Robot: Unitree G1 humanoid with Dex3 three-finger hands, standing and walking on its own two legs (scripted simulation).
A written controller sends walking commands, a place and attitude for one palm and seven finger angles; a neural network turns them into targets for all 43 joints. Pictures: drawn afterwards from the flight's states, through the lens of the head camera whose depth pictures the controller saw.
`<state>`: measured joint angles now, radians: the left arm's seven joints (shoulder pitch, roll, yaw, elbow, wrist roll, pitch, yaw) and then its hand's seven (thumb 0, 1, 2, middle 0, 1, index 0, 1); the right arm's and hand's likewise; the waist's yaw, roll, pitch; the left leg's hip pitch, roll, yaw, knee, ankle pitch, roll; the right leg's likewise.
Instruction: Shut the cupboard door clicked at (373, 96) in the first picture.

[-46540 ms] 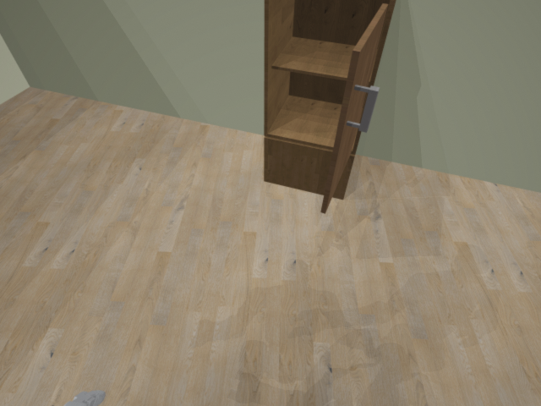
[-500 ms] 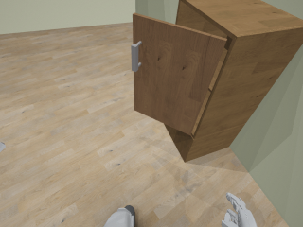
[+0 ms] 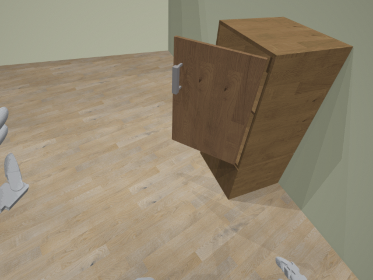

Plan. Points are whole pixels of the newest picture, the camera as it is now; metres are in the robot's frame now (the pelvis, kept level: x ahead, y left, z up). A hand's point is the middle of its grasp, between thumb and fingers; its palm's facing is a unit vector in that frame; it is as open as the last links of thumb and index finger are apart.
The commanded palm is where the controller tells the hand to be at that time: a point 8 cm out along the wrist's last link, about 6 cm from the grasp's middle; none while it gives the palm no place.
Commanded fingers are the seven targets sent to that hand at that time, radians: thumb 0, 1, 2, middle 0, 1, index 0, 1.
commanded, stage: stop stepping back and stand still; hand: left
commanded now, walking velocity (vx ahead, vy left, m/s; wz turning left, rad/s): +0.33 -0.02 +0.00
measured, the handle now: (177, 78) +0.96 +0.12 -0.02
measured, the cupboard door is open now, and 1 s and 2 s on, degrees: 40 40 40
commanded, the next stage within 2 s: let the arm hang, fingers relaxed in 1.74 s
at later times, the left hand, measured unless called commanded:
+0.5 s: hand (36, 191) +0.19 +0.26 +0.17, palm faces +0.46 -0.75 -0.47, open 7.4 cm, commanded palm +0.13 +0.30 +0.18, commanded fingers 0.00 0.90 0.90 -0.20 -0.30 -0.20 -0.30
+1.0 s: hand (64, 165) +0.26 +0.26 +0.16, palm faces +0.36 -0.79 -0.49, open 7.4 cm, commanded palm +0.20 +0.30 +0.18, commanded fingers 0.00 0.90 0.90 -0.20 -0.30 -0.20 -0.30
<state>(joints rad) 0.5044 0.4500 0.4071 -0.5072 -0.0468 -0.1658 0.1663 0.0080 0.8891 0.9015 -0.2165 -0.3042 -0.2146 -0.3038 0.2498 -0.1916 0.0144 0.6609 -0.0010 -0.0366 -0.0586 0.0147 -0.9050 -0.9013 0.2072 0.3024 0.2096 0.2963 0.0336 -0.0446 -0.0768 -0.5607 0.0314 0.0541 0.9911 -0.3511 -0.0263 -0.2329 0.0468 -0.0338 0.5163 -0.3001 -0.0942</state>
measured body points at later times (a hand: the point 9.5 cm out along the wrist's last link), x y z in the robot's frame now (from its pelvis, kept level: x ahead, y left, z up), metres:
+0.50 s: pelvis -0.02 +0.01 -0.01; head -0.01 +0.00 +0.44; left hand +0.16 +0.30 +0.20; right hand +0.10 -0.23 -0.12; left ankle -0.01 +0.14 -0.71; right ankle -0.01 -0.07 -0.74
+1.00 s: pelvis +0.04 +0.01 +0.00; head +0.06 +0.01 +0.45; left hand +0.23 +0.30 +0.18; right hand +0.21 -0.23 -0.08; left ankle +0.04 +0.13 -0.74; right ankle -0.01 -0.07 -0.74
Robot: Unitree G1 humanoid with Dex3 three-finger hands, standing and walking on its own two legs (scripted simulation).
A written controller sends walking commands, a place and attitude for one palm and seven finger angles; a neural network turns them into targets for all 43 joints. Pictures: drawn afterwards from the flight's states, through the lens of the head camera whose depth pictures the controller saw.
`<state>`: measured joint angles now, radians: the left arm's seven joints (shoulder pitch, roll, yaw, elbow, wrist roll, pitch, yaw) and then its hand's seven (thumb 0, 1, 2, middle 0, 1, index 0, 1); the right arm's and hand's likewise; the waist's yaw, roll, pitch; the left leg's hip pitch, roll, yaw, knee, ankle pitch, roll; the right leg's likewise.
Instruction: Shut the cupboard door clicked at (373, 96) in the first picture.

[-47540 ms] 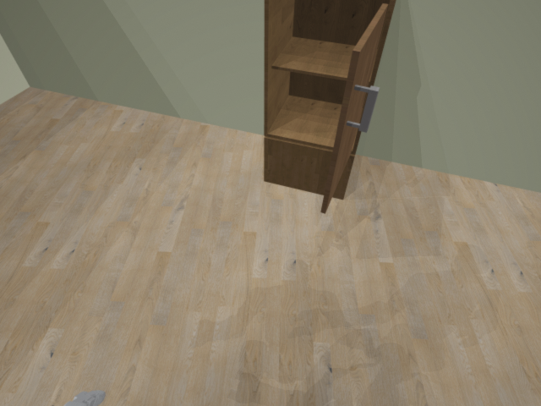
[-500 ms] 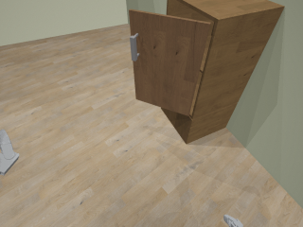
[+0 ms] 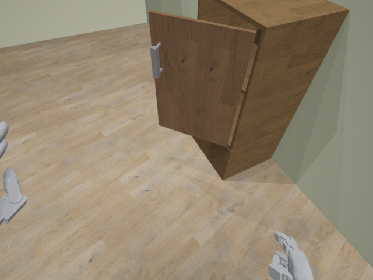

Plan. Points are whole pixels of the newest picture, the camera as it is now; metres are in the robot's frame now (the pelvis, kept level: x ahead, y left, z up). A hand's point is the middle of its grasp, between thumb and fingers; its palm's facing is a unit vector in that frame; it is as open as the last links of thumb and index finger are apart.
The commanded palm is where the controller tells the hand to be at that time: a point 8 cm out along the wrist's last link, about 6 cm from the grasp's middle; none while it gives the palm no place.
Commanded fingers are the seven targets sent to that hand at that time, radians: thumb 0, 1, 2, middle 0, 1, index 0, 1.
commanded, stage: stop stepping back and stand still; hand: left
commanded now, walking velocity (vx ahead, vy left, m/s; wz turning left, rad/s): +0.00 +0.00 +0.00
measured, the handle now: (158, 60) +0.91 +0.16 -0.02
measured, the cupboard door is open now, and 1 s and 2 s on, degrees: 40 40 40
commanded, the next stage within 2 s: let the arm hang, fingers relaxed in 0.74 s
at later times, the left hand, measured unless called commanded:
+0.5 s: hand out of the picture +0.18 +0.30 +0.16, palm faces +0.43 -0.78 -0.45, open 7.4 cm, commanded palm +0.12 +0.33 +0.18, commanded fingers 0.00 0.90 0.90 -0.20 -0.30 -0.20 -0.30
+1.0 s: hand (47, 276) +0.14 +0.29 -0.05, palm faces +0.09 -0.91 -0.41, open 7.4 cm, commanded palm none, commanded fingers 0.00 0.90 0.90 -0.20 -0.30 -0.20 -0.30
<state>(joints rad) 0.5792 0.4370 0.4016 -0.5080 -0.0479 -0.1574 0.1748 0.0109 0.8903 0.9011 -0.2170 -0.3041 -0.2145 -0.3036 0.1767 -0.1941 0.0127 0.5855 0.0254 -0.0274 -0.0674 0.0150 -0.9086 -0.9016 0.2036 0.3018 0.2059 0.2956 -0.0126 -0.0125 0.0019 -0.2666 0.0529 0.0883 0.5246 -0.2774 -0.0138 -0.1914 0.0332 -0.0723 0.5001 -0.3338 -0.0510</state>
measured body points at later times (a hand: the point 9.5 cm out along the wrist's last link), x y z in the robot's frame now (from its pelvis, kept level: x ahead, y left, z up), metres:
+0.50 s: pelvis -0.02 +0.03 +0.01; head -0.02 +0.04 +0.46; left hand +0.15 +0.34 +0.18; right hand +0.13 -0.21 -0.08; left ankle +0.00 +0.12 -0.74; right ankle -0.04 -0.08 -0.73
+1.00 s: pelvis -0.04 +0.05 +0.00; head -0.04 +0.02 +0.45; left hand +0.13 +0.33 -0.03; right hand +0.11 -0.20 -0.12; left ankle +0.00 +0.13 -0.73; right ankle -0.04 -0.08 -0.73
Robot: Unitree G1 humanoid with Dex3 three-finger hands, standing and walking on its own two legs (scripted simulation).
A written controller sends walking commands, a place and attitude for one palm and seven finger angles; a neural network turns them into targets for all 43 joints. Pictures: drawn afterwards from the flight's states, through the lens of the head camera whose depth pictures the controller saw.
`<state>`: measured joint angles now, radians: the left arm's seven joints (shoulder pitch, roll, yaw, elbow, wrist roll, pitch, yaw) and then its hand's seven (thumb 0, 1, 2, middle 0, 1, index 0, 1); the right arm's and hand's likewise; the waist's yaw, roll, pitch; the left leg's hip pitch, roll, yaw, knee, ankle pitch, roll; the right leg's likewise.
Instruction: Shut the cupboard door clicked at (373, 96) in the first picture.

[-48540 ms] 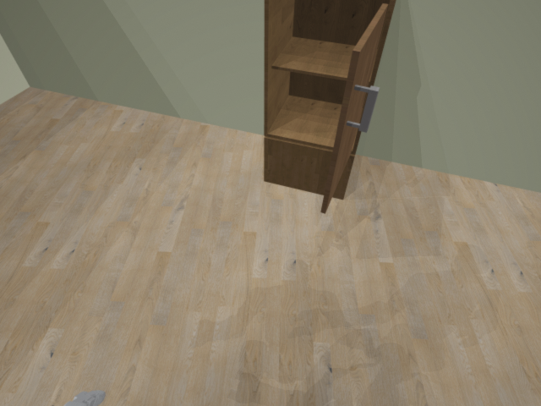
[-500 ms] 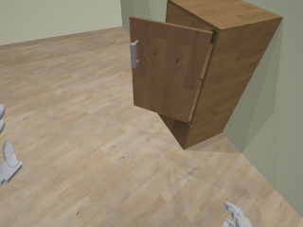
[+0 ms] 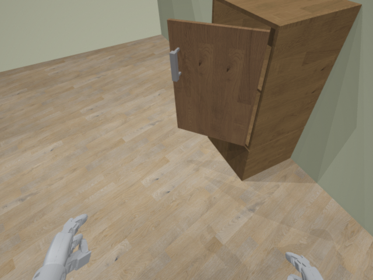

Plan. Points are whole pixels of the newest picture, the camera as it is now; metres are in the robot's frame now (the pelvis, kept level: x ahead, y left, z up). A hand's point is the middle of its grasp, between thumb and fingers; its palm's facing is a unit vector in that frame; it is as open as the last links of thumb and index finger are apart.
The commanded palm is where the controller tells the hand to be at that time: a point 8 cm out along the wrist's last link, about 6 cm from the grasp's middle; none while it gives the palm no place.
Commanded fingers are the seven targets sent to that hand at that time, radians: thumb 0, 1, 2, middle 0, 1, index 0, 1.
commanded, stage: let the arm hang, fingers relaxed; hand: left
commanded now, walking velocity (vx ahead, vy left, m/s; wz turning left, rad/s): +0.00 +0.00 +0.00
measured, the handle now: (176, 64) +0.95 +0.10 -0.01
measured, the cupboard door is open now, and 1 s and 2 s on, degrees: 40 40 40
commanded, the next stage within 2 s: look to check the result in 0.94 s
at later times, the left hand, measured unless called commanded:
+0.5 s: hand out of the picture -0.06 +0.16 -0.16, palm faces +0.01 -0.98 -0.21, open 7.3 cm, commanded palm none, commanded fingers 0.00 0.90 0.90 -0.20 -0.30 -0.20 -0.30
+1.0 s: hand out of the picture -0.02 +0.14 -0.17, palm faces +0.01 -0.99 -0.17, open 7.3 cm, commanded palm none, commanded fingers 0.00 0.90 0.90 -0.20 -0.30 -0.20 -0.30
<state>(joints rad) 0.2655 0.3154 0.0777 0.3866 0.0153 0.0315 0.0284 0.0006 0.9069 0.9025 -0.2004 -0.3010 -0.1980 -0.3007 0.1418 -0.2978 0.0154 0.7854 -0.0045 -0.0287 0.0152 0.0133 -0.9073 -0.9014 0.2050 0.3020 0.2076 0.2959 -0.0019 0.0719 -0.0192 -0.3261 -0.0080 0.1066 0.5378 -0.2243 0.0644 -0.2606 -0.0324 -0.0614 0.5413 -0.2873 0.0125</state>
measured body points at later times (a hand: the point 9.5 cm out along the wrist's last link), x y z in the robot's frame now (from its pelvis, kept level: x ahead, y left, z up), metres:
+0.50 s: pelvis +0.00 -0.02 +0.01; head +0.01 -0.02 +0.46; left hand -0.06 +0.21 -0.15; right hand -0.04 -0.23 -0.15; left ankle +0.04 +0.08 -0.73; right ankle +0.00 -0.13 -0.73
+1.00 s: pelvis +0.01 -0.02 +0.01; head +0.01 -0.02 +0.46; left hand -0.02 +0.19 -0.15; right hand -0.03 -0.23 -0.15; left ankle +0.04 +0.08 -0.73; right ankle +0.00 -0.13 -0.73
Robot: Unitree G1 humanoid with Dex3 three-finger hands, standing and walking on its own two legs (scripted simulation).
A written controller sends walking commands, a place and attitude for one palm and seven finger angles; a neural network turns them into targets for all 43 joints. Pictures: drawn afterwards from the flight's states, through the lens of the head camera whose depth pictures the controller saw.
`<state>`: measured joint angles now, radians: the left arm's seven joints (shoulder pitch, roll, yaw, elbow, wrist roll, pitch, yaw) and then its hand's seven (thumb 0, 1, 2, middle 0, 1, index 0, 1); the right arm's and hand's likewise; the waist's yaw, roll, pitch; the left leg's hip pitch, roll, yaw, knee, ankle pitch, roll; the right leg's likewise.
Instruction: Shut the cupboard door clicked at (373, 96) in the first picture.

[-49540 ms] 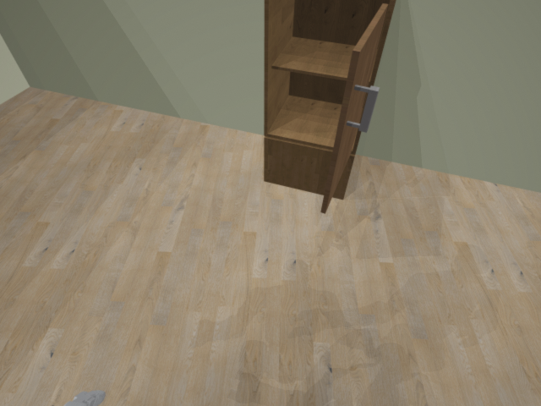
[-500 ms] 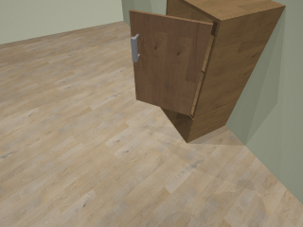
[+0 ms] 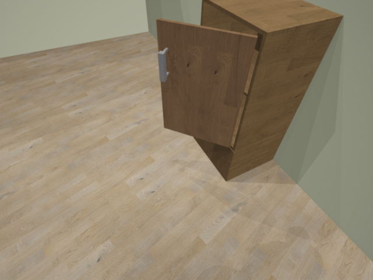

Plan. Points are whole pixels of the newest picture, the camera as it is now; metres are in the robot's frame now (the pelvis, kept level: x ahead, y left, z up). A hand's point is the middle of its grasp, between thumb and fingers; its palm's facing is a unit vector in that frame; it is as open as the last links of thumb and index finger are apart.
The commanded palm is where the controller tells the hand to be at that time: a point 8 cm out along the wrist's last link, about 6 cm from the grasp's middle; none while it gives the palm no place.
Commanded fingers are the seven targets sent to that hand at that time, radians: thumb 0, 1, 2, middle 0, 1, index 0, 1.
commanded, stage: look to check the result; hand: left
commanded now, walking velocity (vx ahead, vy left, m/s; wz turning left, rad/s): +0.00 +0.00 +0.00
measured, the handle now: (164, 64) +0.94 +0.14 -0.02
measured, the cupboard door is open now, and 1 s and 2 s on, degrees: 40 40 40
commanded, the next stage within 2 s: walk to a spot facing it in 0.48 s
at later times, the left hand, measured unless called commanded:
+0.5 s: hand out of the picture +0.00 +0.17 -0.18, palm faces +0.02 -0.98 -0.19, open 7.3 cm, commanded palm none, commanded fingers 0.00 0.90 0.90 -0.20 -0.30 -0.20 -0.30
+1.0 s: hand out of the picture +0.02 +0.22 -0.21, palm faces +0.22 -0.95 -0.21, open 7.3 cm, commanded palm none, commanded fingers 0.00 0.90 0.90 -0.20 -0.30 -0.20 -0.30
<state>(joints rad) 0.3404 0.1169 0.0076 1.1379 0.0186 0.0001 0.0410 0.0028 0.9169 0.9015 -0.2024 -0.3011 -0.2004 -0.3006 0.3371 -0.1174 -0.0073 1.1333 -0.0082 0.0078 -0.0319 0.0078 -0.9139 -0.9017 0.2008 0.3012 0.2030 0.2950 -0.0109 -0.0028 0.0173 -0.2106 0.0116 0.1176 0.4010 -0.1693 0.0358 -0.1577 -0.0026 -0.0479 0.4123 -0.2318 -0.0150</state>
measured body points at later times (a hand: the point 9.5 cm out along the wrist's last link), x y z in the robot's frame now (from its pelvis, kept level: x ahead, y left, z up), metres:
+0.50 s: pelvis +0.01 +0.00 +0.00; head +0.02 +0.00 +0.45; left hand +0.00 +0.22 -0.16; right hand +0.00 -0.22 -0.16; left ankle +0.03 +0.10 -0.74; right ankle +0.00 -0.11 -0.74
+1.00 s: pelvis +0.01 +0.02 -0.02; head +0.04 +0.05 +0.42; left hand +0.01 +0.27 -0.19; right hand +0.07 -0.22 -0.17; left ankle +0.02 +0.10 -0.74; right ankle -0.01 -0.11 -0.73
